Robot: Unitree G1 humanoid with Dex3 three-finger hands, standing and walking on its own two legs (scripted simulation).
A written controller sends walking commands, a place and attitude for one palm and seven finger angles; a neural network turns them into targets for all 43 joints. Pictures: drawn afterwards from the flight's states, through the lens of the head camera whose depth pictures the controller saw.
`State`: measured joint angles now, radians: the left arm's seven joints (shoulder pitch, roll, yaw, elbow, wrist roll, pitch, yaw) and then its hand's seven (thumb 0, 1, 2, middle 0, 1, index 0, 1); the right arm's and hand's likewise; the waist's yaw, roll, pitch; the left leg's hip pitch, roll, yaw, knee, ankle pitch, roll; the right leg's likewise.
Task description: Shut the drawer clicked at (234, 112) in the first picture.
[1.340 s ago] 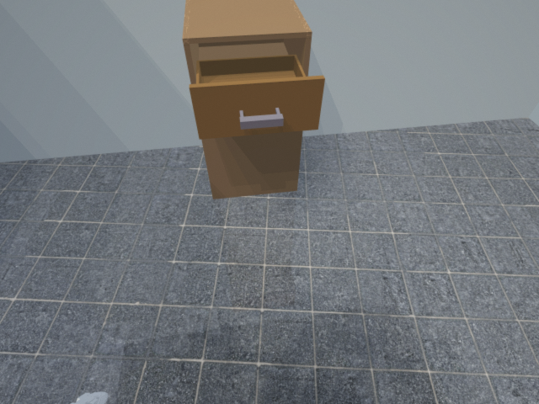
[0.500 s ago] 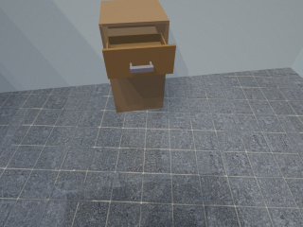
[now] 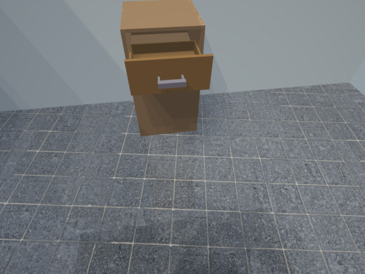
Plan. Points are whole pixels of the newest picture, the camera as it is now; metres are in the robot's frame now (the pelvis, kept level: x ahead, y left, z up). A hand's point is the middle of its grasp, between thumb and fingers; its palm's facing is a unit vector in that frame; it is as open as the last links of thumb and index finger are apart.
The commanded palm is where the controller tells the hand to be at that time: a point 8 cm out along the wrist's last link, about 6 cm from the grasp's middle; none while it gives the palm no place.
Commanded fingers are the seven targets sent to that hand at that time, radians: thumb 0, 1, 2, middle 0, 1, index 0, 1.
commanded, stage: look at it before walking up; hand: left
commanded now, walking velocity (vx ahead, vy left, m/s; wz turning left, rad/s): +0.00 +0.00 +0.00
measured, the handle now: (171, 80) +0.91 +0.10 -0.09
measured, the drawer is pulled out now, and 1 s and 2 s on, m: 0.28 0.28 0.28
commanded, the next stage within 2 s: walk to a spot facing it in 0.10 s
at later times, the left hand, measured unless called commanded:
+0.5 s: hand out of the picture +0.06 +0.21 -0.17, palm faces -0.09 -0.96 -0.26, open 7.4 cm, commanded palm none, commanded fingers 0.00 0.90 0.90 -0.20 -0.30 -0.20 -0.30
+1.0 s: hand out of the picture +0.15 +0.18 -0.18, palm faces -0.23 -0.96 -0.18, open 7.4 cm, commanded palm none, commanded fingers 0.00 0.90 0.90 -0.20 -0.30 -0.20 -0.30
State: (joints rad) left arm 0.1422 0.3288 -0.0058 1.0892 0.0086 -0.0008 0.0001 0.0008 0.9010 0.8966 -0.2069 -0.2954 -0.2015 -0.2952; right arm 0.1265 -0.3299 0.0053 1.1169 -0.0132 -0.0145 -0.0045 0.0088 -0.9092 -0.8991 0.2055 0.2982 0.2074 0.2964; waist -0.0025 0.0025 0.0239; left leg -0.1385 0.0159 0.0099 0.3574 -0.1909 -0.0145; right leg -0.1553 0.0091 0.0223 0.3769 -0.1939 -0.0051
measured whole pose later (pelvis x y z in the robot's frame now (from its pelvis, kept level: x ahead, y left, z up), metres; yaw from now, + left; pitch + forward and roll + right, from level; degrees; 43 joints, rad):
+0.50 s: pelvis +0.01 +0.00 -0.01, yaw -8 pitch -1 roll +1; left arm 0.27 0.26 0.03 1.01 0.02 0.05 -0.03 0.00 0.90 0.90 -0.20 -0.29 -0.20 -0.29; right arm 0.20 -0.26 -0.02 1.02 -0.02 0.00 0.00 0.01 -0.91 -0.90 0.20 0.30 0.21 0.30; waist 0.02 0.00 0.02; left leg -0.18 0.06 0.13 0.52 -0.32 -0.02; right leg -0.30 0.03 0.06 0.67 -0.40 -0.01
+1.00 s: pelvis +0.16 -0.01 -0.01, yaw -22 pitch +1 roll -1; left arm 0.46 0.17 0.06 1.03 0.03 -0.03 0.00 0.00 0.90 0.90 -0.21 -0.30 -0.20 -0.30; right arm 0.10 -0.17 -0.05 0.90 -0.02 -0.03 0.02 0.01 -0.91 -0.90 0.20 0.30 0.20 0.30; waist 0.08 -0.02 0.04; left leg -0.46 0.06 0.05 0.65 -0.24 -0.03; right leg -0.06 0.04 0.17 0.43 -0.38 0.00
